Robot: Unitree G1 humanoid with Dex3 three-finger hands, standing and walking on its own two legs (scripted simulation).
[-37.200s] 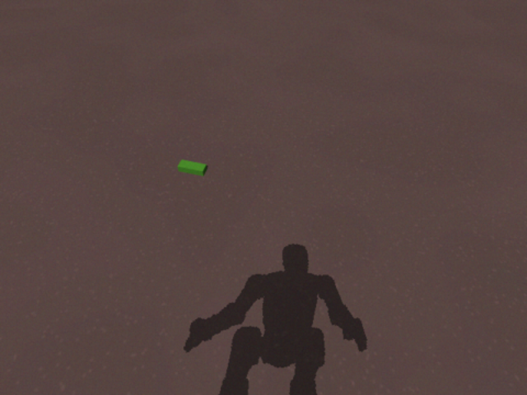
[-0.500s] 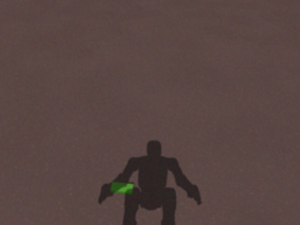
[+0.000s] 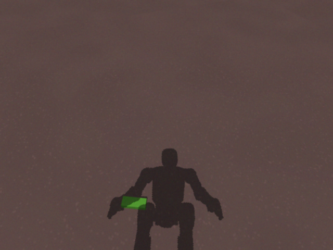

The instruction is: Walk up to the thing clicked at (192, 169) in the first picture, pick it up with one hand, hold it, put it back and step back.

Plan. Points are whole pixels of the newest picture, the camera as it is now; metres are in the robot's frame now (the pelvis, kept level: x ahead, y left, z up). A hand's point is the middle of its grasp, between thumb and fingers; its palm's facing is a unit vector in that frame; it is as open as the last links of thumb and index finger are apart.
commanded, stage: step back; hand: left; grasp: from above
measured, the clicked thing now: (134, 202) +0.49 +0.17 -0.76
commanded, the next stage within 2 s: none
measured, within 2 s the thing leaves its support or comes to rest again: neither
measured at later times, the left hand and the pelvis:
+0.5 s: hand out of the picture +0.06 +0.31 -0.18, palm faces -0.09 -0.93 -0.35, open 7.3 cm; pelvis -0.08 +0.06 -0.01, yaw -3 degrees
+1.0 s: hand out of the picture -0.03 +0.31 -0.16, palm faces -0.05 -0.92 -0.40, open 7.3 cm; pelvis -0.19 +0.06 -0.02, yaw -2 degrees
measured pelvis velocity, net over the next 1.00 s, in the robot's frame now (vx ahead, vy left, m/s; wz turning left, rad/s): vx -0.19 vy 0.06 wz -0.03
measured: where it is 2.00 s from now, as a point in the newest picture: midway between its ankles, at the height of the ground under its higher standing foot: outside the picture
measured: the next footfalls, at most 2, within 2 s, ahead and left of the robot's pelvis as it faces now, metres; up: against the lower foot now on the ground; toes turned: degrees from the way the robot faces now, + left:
left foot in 0.24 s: -0.03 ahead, +0.14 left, +0.00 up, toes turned -2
right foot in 0.66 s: -0.08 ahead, -0.07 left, +0.00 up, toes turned -1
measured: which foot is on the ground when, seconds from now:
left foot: down 0.00-0.08, up 0.10-0.22, down 0.24-0.70, up 0.72-1.00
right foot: down 0.00-0.26, up 0.28-0.64, down 0.66-1.00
